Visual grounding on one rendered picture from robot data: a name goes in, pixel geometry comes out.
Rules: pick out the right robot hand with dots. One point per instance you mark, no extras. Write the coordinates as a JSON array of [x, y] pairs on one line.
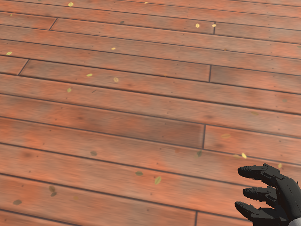
[[282, 193]]

